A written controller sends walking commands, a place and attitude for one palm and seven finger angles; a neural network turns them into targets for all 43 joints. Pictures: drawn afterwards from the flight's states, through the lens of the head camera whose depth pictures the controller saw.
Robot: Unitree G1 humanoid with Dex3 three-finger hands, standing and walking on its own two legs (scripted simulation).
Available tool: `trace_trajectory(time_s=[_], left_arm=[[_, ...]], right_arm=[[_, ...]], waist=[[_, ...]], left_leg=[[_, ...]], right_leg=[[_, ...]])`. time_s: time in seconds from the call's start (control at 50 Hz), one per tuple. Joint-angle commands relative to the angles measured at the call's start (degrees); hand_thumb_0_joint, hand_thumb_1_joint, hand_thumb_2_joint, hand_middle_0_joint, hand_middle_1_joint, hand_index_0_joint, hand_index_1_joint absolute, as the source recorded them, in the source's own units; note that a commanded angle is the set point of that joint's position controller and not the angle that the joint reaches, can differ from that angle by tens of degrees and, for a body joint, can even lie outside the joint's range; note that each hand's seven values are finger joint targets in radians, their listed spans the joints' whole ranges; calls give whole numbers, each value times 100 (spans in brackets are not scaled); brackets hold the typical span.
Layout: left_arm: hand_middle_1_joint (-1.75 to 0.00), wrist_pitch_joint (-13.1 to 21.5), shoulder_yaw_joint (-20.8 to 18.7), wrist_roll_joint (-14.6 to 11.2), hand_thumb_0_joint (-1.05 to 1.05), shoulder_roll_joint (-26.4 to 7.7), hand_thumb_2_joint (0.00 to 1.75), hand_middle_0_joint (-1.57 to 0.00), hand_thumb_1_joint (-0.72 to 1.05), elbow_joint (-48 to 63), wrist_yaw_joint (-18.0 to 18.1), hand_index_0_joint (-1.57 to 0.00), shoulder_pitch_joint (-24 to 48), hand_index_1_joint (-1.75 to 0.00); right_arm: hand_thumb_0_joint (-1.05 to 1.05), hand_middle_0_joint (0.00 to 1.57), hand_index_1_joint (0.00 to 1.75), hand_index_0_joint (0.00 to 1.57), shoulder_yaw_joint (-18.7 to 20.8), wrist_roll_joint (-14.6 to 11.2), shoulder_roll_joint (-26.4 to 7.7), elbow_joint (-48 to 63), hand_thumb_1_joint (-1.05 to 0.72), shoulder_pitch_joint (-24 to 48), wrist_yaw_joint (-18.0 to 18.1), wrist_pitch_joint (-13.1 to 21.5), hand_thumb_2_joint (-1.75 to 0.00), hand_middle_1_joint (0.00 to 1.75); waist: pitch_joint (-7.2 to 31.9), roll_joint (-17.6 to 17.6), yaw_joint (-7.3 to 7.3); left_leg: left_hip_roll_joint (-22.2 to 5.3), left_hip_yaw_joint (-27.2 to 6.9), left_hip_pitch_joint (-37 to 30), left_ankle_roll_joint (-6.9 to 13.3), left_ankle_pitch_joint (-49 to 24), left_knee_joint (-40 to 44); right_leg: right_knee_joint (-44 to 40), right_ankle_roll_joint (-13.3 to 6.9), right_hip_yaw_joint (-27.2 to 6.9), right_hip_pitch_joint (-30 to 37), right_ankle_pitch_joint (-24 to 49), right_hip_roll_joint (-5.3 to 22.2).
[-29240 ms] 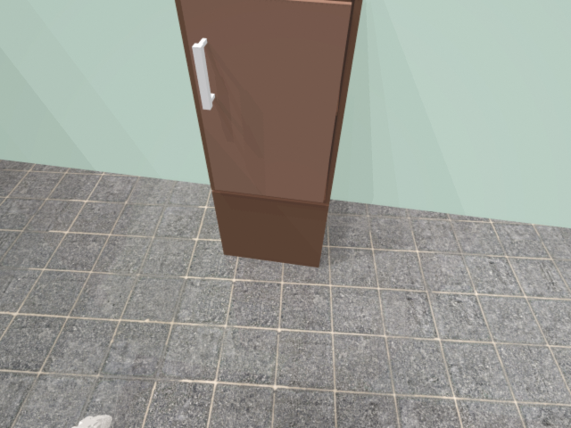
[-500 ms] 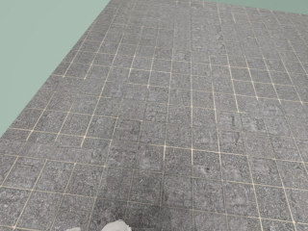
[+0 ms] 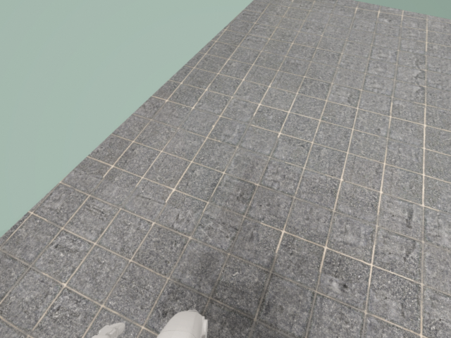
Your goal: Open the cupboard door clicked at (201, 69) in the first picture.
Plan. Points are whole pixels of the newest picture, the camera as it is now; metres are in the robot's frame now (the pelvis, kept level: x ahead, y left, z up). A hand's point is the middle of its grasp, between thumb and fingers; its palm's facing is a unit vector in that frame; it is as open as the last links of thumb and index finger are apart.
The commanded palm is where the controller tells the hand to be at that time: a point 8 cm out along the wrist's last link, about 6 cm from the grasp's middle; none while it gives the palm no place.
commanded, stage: turn to face it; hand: left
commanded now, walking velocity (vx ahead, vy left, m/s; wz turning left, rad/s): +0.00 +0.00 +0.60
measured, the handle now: out of the picture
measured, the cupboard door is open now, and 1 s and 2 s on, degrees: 42 42 42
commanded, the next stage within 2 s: none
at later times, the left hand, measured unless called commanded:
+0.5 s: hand out of the picture +0.06 +0.24 -0.15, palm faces +0.31 -0.91 -0.25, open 7.4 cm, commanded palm none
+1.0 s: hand out of the picture -0.04 +0.20 -0.19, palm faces +0.59 -0.77 -0.22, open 7.4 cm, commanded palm none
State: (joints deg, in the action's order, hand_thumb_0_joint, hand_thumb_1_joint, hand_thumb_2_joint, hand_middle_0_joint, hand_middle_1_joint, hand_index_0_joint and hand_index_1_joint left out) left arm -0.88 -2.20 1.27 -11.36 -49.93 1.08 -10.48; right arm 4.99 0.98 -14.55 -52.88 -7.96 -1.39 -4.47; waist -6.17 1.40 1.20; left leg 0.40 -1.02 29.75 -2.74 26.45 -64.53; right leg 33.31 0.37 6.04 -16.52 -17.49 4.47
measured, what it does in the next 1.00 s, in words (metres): steps on the spot, turning left: left foot, then right foot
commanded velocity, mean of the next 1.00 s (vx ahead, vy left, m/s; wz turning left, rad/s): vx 0.00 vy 0.00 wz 0.60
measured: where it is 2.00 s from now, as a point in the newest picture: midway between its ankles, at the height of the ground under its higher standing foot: outside the picture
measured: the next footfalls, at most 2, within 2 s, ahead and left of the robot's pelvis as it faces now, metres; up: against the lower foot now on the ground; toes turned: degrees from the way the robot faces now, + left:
left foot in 0.22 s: +0.04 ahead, +0.12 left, +0.00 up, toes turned +14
right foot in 0.60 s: +0.12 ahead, -0.13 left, +0.00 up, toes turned +19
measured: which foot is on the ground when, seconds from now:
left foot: up 0.00-0.20, down 0.22-0.58, up 0.60-0.90, down 0.92-1.00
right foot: down 0.00-0.20, up 0.22-0.58, down 0.60-0.90, up 0.92-1.00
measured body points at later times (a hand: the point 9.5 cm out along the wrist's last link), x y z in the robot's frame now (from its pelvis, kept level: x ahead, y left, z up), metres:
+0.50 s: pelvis +0.03 +0.00 +0.01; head +0.07 +0.03 +0.45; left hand +0.05 +0.29 -0.13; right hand +0.18 -0.22 -0.13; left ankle +0.01 +0.11 -0.73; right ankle +0.07 -0.16 -0.68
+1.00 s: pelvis +0.04 -0.01 -0.01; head +0.07 +0.05 +0.44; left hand -0.07 +0.24 -0.17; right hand +0.28 -0.16 -0.13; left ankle -0.01 +0.08 -0.73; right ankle +0.09 -0.15 -0.68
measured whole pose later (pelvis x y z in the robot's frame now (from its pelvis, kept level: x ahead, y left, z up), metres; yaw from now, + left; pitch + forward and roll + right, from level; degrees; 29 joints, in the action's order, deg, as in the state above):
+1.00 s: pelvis +0.04 -0.01 -0.01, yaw +36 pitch +1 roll +0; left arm -3.7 -3.7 0.8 -14.3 -53.1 0.8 -11.0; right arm 3.4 1.1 -12.6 -50.8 -7.0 -0.9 -1.4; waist -7.0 -3.4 0.3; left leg 0.1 2.5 19.6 2.2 18.3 -37.3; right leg 59.2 4.8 4.4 -24.1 -30.2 7.3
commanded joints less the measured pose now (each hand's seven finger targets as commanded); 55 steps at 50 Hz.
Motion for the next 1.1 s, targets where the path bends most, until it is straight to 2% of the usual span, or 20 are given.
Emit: trace_trajectory(time_s=[0.0, 0.08, 0.16, 0.18, 0.2, 0.22, 0.32, 0.46, 0.52, 0.54, 0.56, 0.58, 0.68, 0.78, 0.84, 0.86, 0.88, 0.9, 0.98, 1.08], left_arm=[[-30, 213, -274, 19, 0, -1014, 90, -20, 90, 279, 97, -20, -369, -30], [-30, 203, -373, 49, 0, -1284, 90, -20, 90, 90, 82, -20, -690, -30], [-30, 143, -420, -48, 0, -1245, 90, -20, 90, 158, 22, -20, -354, -30], [-30, 93, -369, -91, 0, -880, 90, -20, 90, 362, -24, -20, -334, -30], [-30, 36, -250, -53, 0, -690, 90, -20, 90, 605, -5, -20, 58, -30], [-30, -47, -264, 4, 0, -826, 90, -20, 90, 591, 46, -20, 390, -30], [-30, -88, -308, -21, 0, -722, 90, -20, 90, 226, -53, -20, 130, -30], [-30, -54, -268, -46, 0, -659, 90, -20, 90, 386, -49, -20, 267, -30], [-30, 37, -298, -71, 0, -729, 90, -20, 90, 288, -16, -20, -218, -30], [-30, 102, -345, -46, 0, -969, 90, -20, 90, 272, 18, -20, -470, -30], [-30, 163, -462, 44, 0, -1467, 90, -20, 90, 249, 87, -20, -631, -30], [-30, 137, -436, 44, 0, -1686, 90, -20, 90, 307, 85, -20, -550, -30], [-30, 163, -262, 11, 0, -954, 90, -20, 90, 437, 116, -20, 111, -30], [-30, 163, -381, 50, 0, -1314, 90, -20, 90, 192, 82, -20, -399, -30], [-30, 138, -415, 1, 0, -1340, 90, -20, 90, 141, 31, -20, -361, -30], [-30, 113, -412, -58, 0, -1272, 90, -20, 90, 207, 8, -20, -297, -30], [-30, 69, -356, -101, 0, -886, 90, -20, 90, 432, -32, -20, -289, -30], [-30, 20, -244, -55, 0, -684, 90, -20, 90, 654, -7, -20, 146, -30], [-30, -76, -294, -29, 0, -712, 90, -20, 90, 352, -33, -20, 366, -30], [-30, -83, -289, -40, 0, -663, 90, -20, 90, 302, -59, -20, 297, -30]], right_arm=[[0, 20, 30, 20, -5, -37, -184, 513, -90, 366, -34, 161, -90, 30], [0, 20, 30, 20, -90, -74, -77, 575, -90, 588, -52, 227, -90, 30], [0, 20, 30, 20, 27, -27, -502, 421, -90, -240, -23, 293, -90, 30], [0, 20, 30, 20, 195, 37, -1176, 391, -90, -632, 14, 345, -90, 30], [0, 20, 30, 20, 280, 20, -1542, 291, -90, -1021, 67, 287, -90, 30], [0, 20, 30, 20, 258, 20, -1412, 237, -90, -1089, 123, 297, -90, 30], [0, 20, 30, 20, 112, 24, -968, 448, -90, -215, 224, 393, -90, 30], [0, 20, 30, 20, 194, 73, -1048, 422, -90, -213, 174, 311, -90, 30], [0, 20, 30, 20, 221, 27, -1013, 510, -90, 30, 165, 270, -90, 30], [0, 20, 30, 20, 201, -23, -855, 553, -90, 63, 140, 276, -90, 30], [0, 20, 30, 20, 149, -75, -434, 654, -90, -22, 104, 274, -90, 30], [0, 20, 30, 20, 133, -36, -441, 731, -90, 19, 80, 268, -90, 30], [0, 20, 30, 20, 60, -21, -301, 457, -90, 34, -17, 127, -90, 30], [0, 20, 30, 20, -52, -65, -127, 537, -90, 394, -63, 200, -90, 30], [0, 20, 30, 20, -22, -51, -277, 473, -90, 10, -48, 264, -90, 30], [0, 20, 30, 20, 54, -28, -550, 396, -90, -324, -32, 302, -90, 30], [0, 20, 30, 20, 218, 31, -1215, 388, -90, -741, 12, 355, -90, 30], [0, 20, 30, 20, 304, 33, -1538, 268, -90, -1161, 71, 302, -90, 30], [0, 20, 30, 20, 157, 47, -1030, 408, -90, -378, 228, 367, -90, 30], [0, 20, 30, 20, 152, 58, -1000, 394, -90, -328, 210, 359, -90, 30]], waist=[[904, -1208, -209], [1002, -1336, -400], [1209, -741, 118], [1483, 1092, 317], [1465, 1699, 524], [1417, 1013, 571], [914, 679, -14], [808, 895, 18], [908, 757, -232], [1005, 288, -368], [1022, -1260, -425], [906, -1826, -432], [659, -1399, -44], [832, -1336, -338], [1030, -1145, -126], [1234, -616, 100], [1529, 1156, 311], [1479, 1494, 535], [868, 825, 117], [878, 622, 60]], left_leg=[[-201, 379, 235, -146, 94, 646], [-63, 755, -326, -64, 95, 2096], [-242, 610, -2271, 203, -1835, 3951], [-1775, -1450, -3365, 930, -3738, 4124], [-2658, -2312, -3333, 1719, -5185, 4250], [-2456, -2212, -3081, 1694, -4391, 4263], [-1392, -1157, -2176, 1162, -3534, 4399], [-1211, -1572, -1694, 1150, -2805, 4351], [-962, -1625, -1130, 914, -2771, 3886], [-684, -1490, -666, 665, -2256, 3450], [88, -610, 478, 214, -459, 2231], [309, -139, 529, 70, 998, 685], [-243, 115, 219, -117, 65, -44], [-82, 665, -420, -81, 99, 2009], [27, 774, -1411, 30, -961, 3459], [-235, 495, -2332, 193, -1954, 3942], [-1786, -1600, -3372, 947, -3940, 4056], [-2599, -2402, -3264, 1706, -5087, 4191], [-1549, -1488, -2065, 1220, -3296, 4405], [-1313, -1454, -1982, 1192, -2940, 4430]], right_leg=[[-988, -585, -540, 1448, 3766, 1427], [-639, -607, -372, 1783, 4428, 1601], [588, -21, 283, 548, 3043, 1435], [1912, 454, 559, -1086, -12, 653], [2951, 542, 39, -1829, -2271, 258], [3433, 477, -450, -1962, -1902, 276], [3114, 521, -635, -1576, -532, 149], [1229, 448, -426, -617, -686, -271], [-258, 367, -305, 557, 122, -431], [-1113, 289, -624, 1280, 516, -112], [-1772, -189, -2162, 1983, 615, 1410], [-1930, -833, -2758, 1290, 926, 2470], [-1281, -670, -747, 876, 2735, 1438], [-768, -608, -394, 1439, 3646, 1575], [-45, -223, 8, 1129, 3279, 1443], [637, 32, 229, 452, 2723, 1352], [1945, 491, 517, -1126, -179, 570], [2923, 522, -9, -1752, -2298, 235], [3401, 471, -680, -1688, -786, 235], [2188, 460, -545, -1151, -717, -45]])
